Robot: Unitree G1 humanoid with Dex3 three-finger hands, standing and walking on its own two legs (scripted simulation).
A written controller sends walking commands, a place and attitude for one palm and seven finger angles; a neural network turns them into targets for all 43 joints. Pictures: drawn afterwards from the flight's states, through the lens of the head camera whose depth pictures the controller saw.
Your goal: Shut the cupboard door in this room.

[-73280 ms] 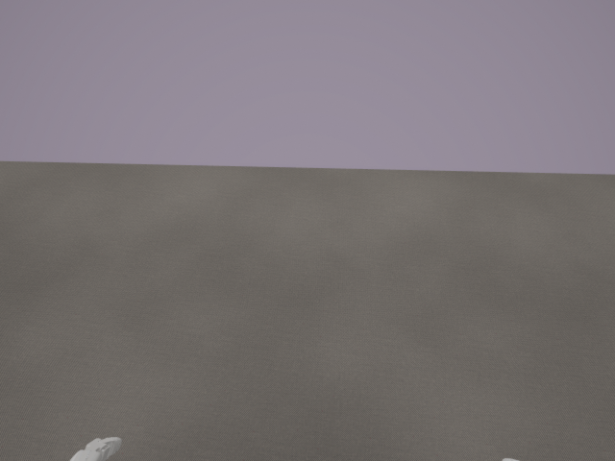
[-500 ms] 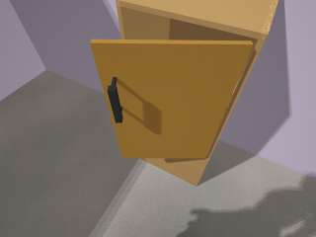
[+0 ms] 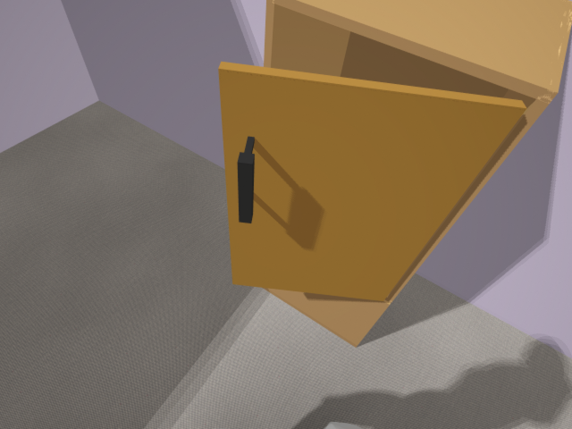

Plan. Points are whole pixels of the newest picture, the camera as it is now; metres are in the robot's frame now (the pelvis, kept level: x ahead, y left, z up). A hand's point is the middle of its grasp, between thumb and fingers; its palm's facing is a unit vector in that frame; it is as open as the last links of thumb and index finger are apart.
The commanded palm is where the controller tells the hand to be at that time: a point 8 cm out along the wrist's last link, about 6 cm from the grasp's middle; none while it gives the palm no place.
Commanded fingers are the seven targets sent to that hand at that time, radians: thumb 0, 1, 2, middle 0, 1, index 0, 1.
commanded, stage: come to a stop and stand still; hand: left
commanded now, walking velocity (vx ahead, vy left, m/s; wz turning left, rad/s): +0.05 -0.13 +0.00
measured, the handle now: (248, 181) +0.46 +0.10 +0.07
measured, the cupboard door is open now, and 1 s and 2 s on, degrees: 28 28 28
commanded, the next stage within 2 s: look again from close up in 0.86 s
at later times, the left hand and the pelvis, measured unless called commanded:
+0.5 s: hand out of the picture -0.02 +0.12 -0.17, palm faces -0.01 -0.99 -0.16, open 7.3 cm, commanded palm none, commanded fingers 0.00 0.90 0.90 -0.20 -0.30 -0.20 -0.30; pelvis -0.01 -0.03 +0.01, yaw -1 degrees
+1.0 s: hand out of the picture -0.01 +0.10 -0.17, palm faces +0.02 -0.99 -0.15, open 7.4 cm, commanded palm none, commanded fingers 0.00 0.90 0.90 -0.20 -0.30 -0.20 -0.30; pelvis +0.01 -0.04 +0.01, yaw -1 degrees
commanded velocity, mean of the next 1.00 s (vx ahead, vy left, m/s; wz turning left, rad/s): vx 0.01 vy -0.01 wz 0.00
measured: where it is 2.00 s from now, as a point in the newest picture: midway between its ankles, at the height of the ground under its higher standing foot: outside the picture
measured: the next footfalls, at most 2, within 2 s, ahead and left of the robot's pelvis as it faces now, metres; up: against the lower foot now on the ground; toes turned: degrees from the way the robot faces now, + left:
right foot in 0.24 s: +0.03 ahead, -0.12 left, +0.00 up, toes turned -1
